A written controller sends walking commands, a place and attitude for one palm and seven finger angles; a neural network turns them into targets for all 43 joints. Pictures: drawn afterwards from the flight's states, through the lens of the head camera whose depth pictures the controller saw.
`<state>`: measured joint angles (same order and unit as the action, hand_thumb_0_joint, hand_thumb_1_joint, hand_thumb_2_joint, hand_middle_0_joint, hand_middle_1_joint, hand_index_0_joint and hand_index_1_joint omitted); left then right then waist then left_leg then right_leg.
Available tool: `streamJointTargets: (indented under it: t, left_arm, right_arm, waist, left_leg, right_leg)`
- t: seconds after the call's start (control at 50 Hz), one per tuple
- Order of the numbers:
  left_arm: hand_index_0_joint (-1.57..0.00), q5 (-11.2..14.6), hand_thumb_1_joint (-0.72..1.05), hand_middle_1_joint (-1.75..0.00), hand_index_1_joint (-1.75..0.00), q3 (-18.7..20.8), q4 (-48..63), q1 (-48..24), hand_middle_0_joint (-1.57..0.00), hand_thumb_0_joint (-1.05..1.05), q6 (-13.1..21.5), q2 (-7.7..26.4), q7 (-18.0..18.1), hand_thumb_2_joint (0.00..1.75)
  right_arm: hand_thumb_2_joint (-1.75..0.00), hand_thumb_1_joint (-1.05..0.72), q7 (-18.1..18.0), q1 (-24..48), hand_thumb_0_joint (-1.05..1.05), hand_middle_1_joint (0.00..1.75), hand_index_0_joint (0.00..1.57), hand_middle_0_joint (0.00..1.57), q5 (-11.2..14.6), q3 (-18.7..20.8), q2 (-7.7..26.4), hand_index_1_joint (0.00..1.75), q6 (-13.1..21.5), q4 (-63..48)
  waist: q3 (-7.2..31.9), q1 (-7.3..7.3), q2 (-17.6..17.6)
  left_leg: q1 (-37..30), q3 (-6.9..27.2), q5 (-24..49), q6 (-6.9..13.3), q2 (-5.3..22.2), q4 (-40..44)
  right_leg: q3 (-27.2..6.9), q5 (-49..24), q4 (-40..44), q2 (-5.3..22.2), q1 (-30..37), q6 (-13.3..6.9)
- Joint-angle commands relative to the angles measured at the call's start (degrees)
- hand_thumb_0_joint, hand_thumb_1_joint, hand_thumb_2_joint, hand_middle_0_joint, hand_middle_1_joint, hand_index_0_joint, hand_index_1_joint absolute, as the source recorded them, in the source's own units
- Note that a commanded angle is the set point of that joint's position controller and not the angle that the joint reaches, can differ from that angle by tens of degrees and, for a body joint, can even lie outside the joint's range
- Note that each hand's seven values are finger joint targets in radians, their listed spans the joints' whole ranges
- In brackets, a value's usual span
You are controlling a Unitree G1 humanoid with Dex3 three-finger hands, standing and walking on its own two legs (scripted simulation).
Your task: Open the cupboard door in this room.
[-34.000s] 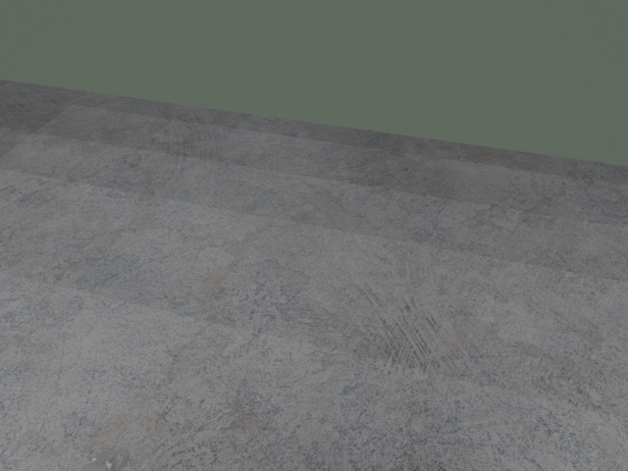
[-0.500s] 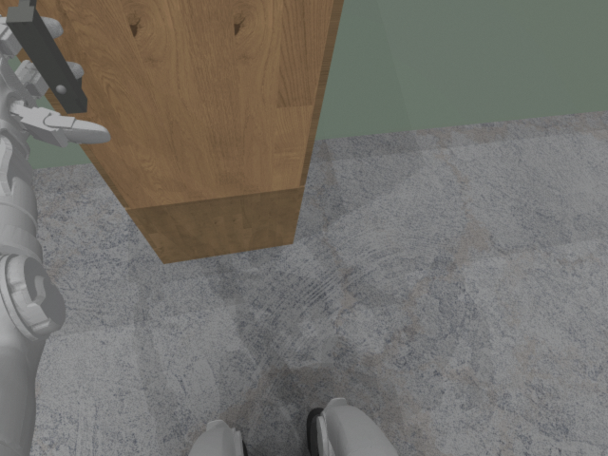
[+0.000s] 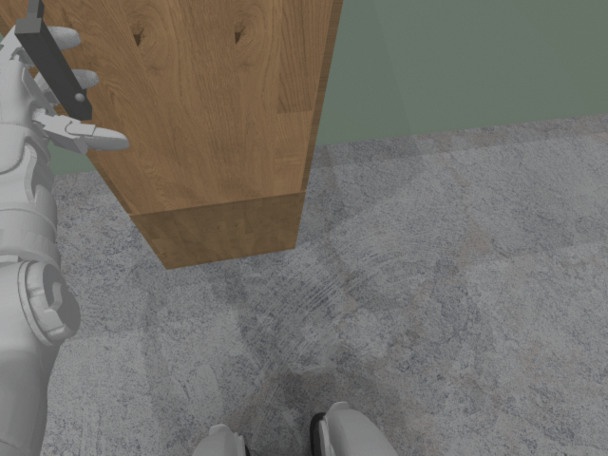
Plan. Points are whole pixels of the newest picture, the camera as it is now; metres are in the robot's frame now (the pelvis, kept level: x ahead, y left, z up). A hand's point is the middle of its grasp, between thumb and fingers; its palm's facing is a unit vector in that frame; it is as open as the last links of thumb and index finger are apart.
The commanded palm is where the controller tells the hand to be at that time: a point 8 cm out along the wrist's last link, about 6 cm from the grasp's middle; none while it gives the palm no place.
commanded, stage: slide the fingers in behind the handle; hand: left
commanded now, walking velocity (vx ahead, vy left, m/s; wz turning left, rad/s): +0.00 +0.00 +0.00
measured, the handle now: (60, 63) +0.59 +0.23 +0.11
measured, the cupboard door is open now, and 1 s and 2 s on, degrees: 0 0 33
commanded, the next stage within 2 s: close the thumb around the handle in 0.20 s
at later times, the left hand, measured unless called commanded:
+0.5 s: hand (78, 97) +0.54 +0.21 +0.10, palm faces +0.08 -1.00 -0.01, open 12.9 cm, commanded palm +0.51 +0.24 +0.10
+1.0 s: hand (79, 101) +0.53 +0.21 +0.10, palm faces +0.09 -1.00 -0.01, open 5.9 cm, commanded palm +0.51 +0.25 +0.10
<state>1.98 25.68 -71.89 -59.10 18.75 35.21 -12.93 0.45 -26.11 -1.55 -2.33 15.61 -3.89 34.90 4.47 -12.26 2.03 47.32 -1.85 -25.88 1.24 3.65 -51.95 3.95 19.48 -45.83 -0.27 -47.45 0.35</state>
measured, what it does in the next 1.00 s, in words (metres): stands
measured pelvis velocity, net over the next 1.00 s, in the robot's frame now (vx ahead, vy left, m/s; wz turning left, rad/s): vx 0.00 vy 0.00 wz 0.00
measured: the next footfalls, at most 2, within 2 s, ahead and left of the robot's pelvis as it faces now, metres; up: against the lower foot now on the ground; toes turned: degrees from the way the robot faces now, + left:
none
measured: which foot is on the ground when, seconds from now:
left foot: down 0.00-1.00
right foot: down 0.00-1.00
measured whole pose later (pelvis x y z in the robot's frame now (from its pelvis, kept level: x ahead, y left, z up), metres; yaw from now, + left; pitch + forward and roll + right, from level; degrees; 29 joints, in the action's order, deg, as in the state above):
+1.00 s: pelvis +0.00 +0.00 +0.00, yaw +0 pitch +21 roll -3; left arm 3.3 25.2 -72.0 -58.5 19.4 33.6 -11.6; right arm 0.5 -25.6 -1.6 -2.1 15.9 -3.8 35.8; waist 4.6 -11.8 2.2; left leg 46.9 -1.6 -26.0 1.3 3.4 -52.2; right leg 4.0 19.7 -46.2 -0.1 -47.0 0.4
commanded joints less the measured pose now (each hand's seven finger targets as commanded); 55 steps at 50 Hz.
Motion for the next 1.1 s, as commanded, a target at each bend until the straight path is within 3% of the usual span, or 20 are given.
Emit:
streamJointTargets:
  t: [0.0,0.06,0.12,0.14,0.22,0.28,0.38,0.44,0.48,0.56,0.62,0.68,0.74,0.78,0.8,0.84,0.86,0.94,1.0,1.08]
  left_arm:
    - [-0.3,2.1,-0.5,-1.2,-1.2,0.8,11.5,-24.6,-0.3,0.0,4.4,12.9,0.0,0.3]
    - [-0.3,2.0,-0.5,-1.2,-1.2,0.0,9.8,-26.7,-0.3,0.0,3.0,12.5,-0.1,0.3]
    - [-0.3,0.8,-0.5,-1.2,-1.2,2.0,12.6,-27.7,-0.3,0.0,3.9,16.1,0.7,0.3]
    - [-0.3,0.7,-0.5,-1.2,-1.2,-0.1,12.8,-28.4,-0.3,0.0,4.2,13.5,0.7,0.3]
    - [-0.3,1.4,-0.5,-1.2,-1.2,-1.2,11.2,-26.2,-0.3,0.0,4.0,10.7,0.7,0.3]
    - [-0.3,1.8,-0.5,-1.2,-1.2,-0.3,11.6,-26.8,-0.3,0.0,3.7,11.7,0.6,0.3]
    - [-0.32,0.8,-0.22,-1.23,-1.23,1.5,11.2,-28.1,-0.32,0.0,3.9,14.5,2.0,0.42]
    - [-0.33,0.4,-0.05,-1.25,-1.25,0.5,13.1,-26.3,-0.33,0.0,4.5,13.3,1.7,0.49]
    - [-0.34,1.0,0.06,-1.26,-1.26,-0.5,13.1,-25.8,-0.34,0.0,4.7,11.4,1.1,0.54]
    - [-0.36,2.2,0.28,-1.28,-1.28,0.6,13.0,-25.1,-0.36,0.0,4.1,12.0,0.2,0.64]
    - [-0.37,1.8,0.45,-1.3,-1.3,-1.2,14.1,-26.0,-0.37,0.0,4.2,10.1,0.6,0.71]
    - [-0.38,1.7,0.62,-1.32,-1.32,0.9,13.7,-25.8,-0.38,0.0,4.5,12.4,1.8,0.78]
    - [-0.39,1.3,0.79,-1.34,-1.34,-1.0,12.5,-26.5,-0.39,0.0,4.4,10.8,1.6,0.85]
    - [-0.4,1.2,0.9,-1.35,-1.35,0.3,12.6,-26.1,-0.4,0.0,4.7,12.5,1.5,0.9]
    - [-0.4,1.1,0.9,-1.35,-1.35,1.1,13.5,-26.7,-0.4,0.0,4.9,14.0,1.5,0.9]
    - [-0.4,1.5,0.9,-1.35,-1.35,-1.5,14.0,-26.3,-0.4,0.0,5.1,10.0,0.9,0.9]
    - [-0.4,1.7,0.9,-1.35,-1.35,0.2,14.0,-25.1,-0.4,0.0,5.1,11.7,0.9,0.9]
    - [-0.4,1.5,0.9,-1.35,-1.35,-0.9,11.7,-26.7,-0.4,0.0,4.5,11.7,0.6,0.9]
    - [-0.4,1.2,0.9,-1.35,-1.35,0.8,12.5,-27.2,-0.4,0.0,4.7,14.2,0.8,0.9]
    - [-0.4,1.6,0.9,-1.35,-1.35,0.7,13.1,-26.7,-0.4,0.0,4.7,13.7,0.4,0.9]
  right_arm:
    - [-0.9,-0.9,-0.7,-11.4,0.0,0.3,0.2,0.2,0.0,3.7,10.5,0.3,0.4,-1.3]
    - [-0.9,-0.9,-0.8,-11.5,0.0,0.3,0.2,0.2,0.1,3.7,10.8,0.3,0.5,-0.9]
    - [-0.9,-0.9,-1.0,-11.7,0.0,0.3,0.2,0.2,-0.2,3.7,10.9,0.3,0.5,-1.1]
    - [-0.9,-0.9,-0.8,-11.6,0.0,0.3,0.2,0.2,-0.3,3.7,10.6,0.3,0.5,-0.9]
    - [-0.9,-0.9,-0.5,-11.8,0.0,0.3,0.2,0.2,-0.4,3.8,10.6,0.3,0.4,-0.7]
    - [-0.9,-0.9,-0.6,-11.8,0.0,0.3,0.2,0.2,-0.4,3.8,11.0,0.3,0.3,-0.8]
    - [-0.9,-0.9,-0.7,-11.8,0.0,0.3,0.2,0.2,-0.5,3.6,11.0,0.3,0.5,-0.7]
    - [-0.9,-0.9,-0.4,-11.9,0.0,0.3,0.2,0.2,-0.6,3.8,10.6,0.3,0.5,-1.0]
    - [-0.9,-0.9,-0.3,-11.9,0.0,0.3,0.2,0.2,-0.6,3.8,10.5,0.3,0.5,-1.0]
    - [-0.9,-0.9,-0.5,-11.5,0.0,0.3,0.2,0.2,-0.2,4.0,10.6,0.3,0.2,-1.2]
    - [-0.9,-0.9,-0.4,-11.2,0.0,0.3,0.2,0.2,-0.2,4.0,10.3,0.3,0.2,-0.8]
    - [-0.9,-0.9,-0.4,-11.6,0.0,0.3,0.2,0.2,-0.4,4.1,10.7,0.3,0.3,-0.8]
    - [-0.9,-0.9,-0.4,-11.2,0.0,0.3,0.2,0.2,-0.3,3.9,10.4,0.3,0.6,-0.4]
    - [-0.9,-0.9,-0.5,-11.4,0.0,0.3,0.2,0.2,-0.3,3.9,10.7,0.3,0.7,-0.7]
    - [-0.9,-0.9,-0.6,-11.3,0.0,0.3,0.2,0.2,-0.3,3.9,10.7,0.3,0.7,-0.7]
    - [-0.9,-0.9,-0.4,-11.1,0.0,0.3,0.2,0.2,-0.3,4.0,10.3,0.3,0.8,-0.7]
    - [-0.9,-0.9,-0.4,-11.0,0.0,0.3,0.2,0.2,-0.3,4.0,10.4,0.3,0.9,-0.7]
    - [-0.9,-0.9,-0.7,-10.8,0.0,0.3,0.2,0.2,-0.1,3.8,10.6,0.3,0.8,-0.5]
    - [-0.9,-0.9,-1.0,-11.2,0.0,0.3,0.2,0.2,-0.2,3.9,10.9,0.3,0.8,-0.6]
    - [-0.9,-0.9,-1.0,-11.3,0.0,0.3,0.2,0.2,-0.2,3.7,10.7,0.3,0.8,-0.7]
  waist:
    - [27.5,-0.3,6.7]
    - [24.6,-0.84,5.8]
    - [28.3,-0.14,8.9]
    - [27.8,-0.79,9.4]
    - [26.9,-0.87,7.9]
    - [27.3,-0.52,8.5]
    - [26.1,-0.66,7.3]
    - [29.2,0.14,9.3]
    - [28.9,-0.2,8.8]
    - [28.8,0.16,6.9]
    - [27.3,-0.07,9.5]
    - [26.9,-0.03,6.6]
    - [25.4,-0.64,7.3]
    - [26.6,-0.23,6.8]
    - [28.0,-0.14,7.8]
    - [28.4,-0.16,9.2]
    - [28.3,0.46,8.1]
    - [25.3,-0.82,6.3]
    - [27.6,-0.58,6.8]
    - [27.9,-0.37,7.0]
  left_leg:
    - [-18.8,3.8,28.8,0.1,-1.6,4.4]
    - [-16.8,4.0,24.6,0.2,-1.7,5.1]
    - [-19.3,4.3,28.1,0.0,-1.6,4.3]
    - [-20.1,4.6,28.9,-0.2,-1.6,4.2]
    - [-21.0,5.0,30.7,-0.5,-1.2,4.2]
    - [-21.4,5.2,30.1,-0.5,-1.2,4.3]
    - [-18.4,4.8,27.6,0.0,-1.5,4.3]
    - [-20.7,4.8,31.3,-0.5,-1.5,3.8]
    - [-21.8,5.0,32.9,-0.5,-1.2,3.7]
    - [-20.2,4.5,31.0,-0.4,-1.4,4.2]
    - [-21.9,4.8,31.0,-0.6,-1.2,4.2]
    - [-20.0,4.7,29.5,-0.2,-1.5,4.4]
    - [-18.7,4.5,27.2,-0.1,-1.6,4.6]
    - [-18.5,4.4,27.2,0.1,-1.8,4.5]
    - [-19.4,4.5,28.3,-0.1,-1.7,4.5]
    - [-21.1,4.5,29.7,-0.3,-1.7,4.3]
    - [-20.6,4.4,29.4,-0.3,-1.6,4.3]
    - [-17.7,4.2,25.9,0.1,-1.8,4.5]
    - [-18.0,4.2,26.7,0.2,-1.9,4.4]
    - [-18.7,4.2,28.2,0.2,-1.8,4.3]
  right_leg:
    - [-1.4,-21.7,2.3,-2.9,13.4,-1.0]
    - [-1.3,-18.5,2.9,-2.8,12.2,-0.9]
    - [-1.5,-20.0,2.1,-2.6,12.1,-1.1]
    - [-1.3,-19.7,2.1,-2.6,10.9,-1.0]
    - [-0.8,-19.8,2.1,-2.8,10.0,-1.0]
    - [-0.6,-18.6,2.0,-2.9,9.5,-1.2]
    - [-1.1,-18.7,2.1,-2.8,10.7,-1.1]
    - [-1.0,-20.8,1.5,-2.7,11.5,-1.2]
    - [-0.7,-21.2,1.6,-2.9,11.0,-1.3]
    - [-0.9,-21.8,2.0,-3.0,13.1,-1.1]
    - [-0.8,-19.9,2.2,-3.0,10.3,-1.1]
    - [-1.0,-20.4,2.3,-3.1,12.1,-1.1]
    - [-1.1,-19.3,2.5,-2.8,11.6,-1.0]
    - [-1.3,-20.0,2.3,-2.9,12.8,-1.2]
    - [-1.4,-20.6,2.2,-2.7,13.0,-1.1]
    - [-1.2,-20.8,2.2,-2.8,12.2,-1.1]
    - [-1.2,-20.9,2.3,-2.9,12.9,-1.1]
    - [-1.4,-19.4,2.7,-2.8,12.2,-0.9]
    - [-1.7,-20.6,2.4,-2.6,13.6,-0.9]
    - [-1.5,-21.6,2.2,-2.7,13.8,-1.1]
